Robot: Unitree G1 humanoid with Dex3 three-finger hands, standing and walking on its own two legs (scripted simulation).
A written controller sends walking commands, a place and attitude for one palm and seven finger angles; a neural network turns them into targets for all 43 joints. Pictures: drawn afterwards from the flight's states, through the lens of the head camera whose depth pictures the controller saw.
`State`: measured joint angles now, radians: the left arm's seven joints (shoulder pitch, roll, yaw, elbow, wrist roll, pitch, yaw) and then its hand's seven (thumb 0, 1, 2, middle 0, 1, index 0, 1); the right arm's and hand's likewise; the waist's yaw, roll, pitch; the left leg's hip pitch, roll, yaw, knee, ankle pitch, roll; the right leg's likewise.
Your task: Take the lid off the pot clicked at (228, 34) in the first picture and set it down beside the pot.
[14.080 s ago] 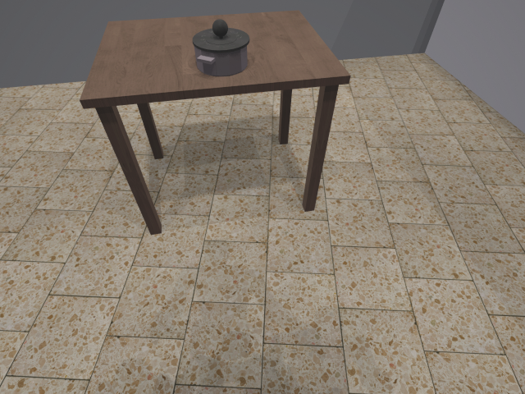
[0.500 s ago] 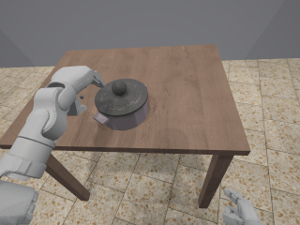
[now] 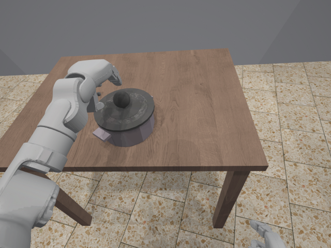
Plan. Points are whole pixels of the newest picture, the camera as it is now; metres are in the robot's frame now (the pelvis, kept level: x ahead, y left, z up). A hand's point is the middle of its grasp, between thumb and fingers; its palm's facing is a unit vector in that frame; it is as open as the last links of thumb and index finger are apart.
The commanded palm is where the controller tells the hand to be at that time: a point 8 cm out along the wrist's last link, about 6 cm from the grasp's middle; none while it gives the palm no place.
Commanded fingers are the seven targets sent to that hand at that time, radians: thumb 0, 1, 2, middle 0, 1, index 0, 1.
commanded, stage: move the open hand above the knob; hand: left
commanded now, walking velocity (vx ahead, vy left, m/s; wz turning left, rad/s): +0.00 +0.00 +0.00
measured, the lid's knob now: (121, 99) +0.51 +0.15 +0.09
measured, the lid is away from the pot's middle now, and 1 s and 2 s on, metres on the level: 0.00 0.00 0.00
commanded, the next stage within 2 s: lower the open fingers around the knob in 1.04 s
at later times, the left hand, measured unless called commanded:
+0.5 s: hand (110, 79) +0.48 +0.15 +0.18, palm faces -0.24 -0.04 -0.97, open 10.2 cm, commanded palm +0.47 +0.16 +0.24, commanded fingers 0.00 -0.34 1.51 -0.84 -0.08 -0.84 -0.08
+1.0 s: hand (106, 81) +0.48 +0.16 +0.18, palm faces -0.24 -0.04 -0.97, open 10.2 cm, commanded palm +0.47 +0.16 +0.24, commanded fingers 0.00 -0.34 1.51 -0.84 -0.08 -0.84 -0.08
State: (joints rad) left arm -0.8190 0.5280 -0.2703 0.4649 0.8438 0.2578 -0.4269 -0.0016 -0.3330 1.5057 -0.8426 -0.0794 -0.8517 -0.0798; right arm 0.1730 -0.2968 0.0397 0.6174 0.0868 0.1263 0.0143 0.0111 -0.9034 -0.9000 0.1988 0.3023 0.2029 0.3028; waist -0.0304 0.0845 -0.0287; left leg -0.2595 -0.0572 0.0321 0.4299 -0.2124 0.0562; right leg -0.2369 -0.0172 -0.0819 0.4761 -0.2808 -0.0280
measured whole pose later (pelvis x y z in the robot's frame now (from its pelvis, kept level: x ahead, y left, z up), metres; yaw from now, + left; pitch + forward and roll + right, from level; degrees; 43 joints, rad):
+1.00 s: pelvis +0.01 +0.02 +0.00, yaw -1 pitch +6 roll +0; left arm -1.04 0.45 -0.29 0.79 0.89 0.25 -0.38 0.00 -0.33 1.51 -0.84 -0.08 -0.85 -0.08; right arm 0.23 -0.27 0.03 0.65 0.07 0.11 0.00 0.01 -0.90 -0.90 0.20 0.30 0.20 0.30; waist -0.06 0.06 -0.07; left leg -0.30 -0.07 0.05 0.41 -0.21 0.08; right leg -0.28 -0.03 -0.06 0.45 -0.27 0.00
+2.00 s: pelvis +0.01 +0.01 +0.00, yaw -2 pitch +7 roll +0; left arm -0.99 0.41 -0.29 0.93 0.89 0.21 -0.31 0.00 -0.33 1.51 -0.84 -0.08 -0.85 -0.08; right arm 0.26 -0.27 0.03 0.67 0.07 0.12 -0.02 0.01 -0.90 -0.90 0.20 0.30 0.20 0.30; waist -0.08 0.05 -0.07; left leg -0.33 -0.05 0.06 0.43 -0.22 0.07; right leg -0.31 -0.01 -0.05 0.45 -0.27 -0.01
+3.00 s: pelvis +0.01 +0.02 +0.00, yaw -2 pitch +7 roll +0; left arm -0.98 0.40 -0.27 0.94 0.89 0.20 -0.27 0.00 0.09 1.01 -0.61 -0.90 -0.61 -0.90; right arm 0.28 -0.27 0.03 0.69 0.07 0.13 -0.02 0.01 -0.90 -0.90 0.20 0.30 0.20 0.30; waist -0.09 0.06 -0.08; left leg -0.33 -0.05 0.07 0.43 -0.22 0.08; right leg -0.31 -0.01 -0.04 0.45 -0.26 -0.01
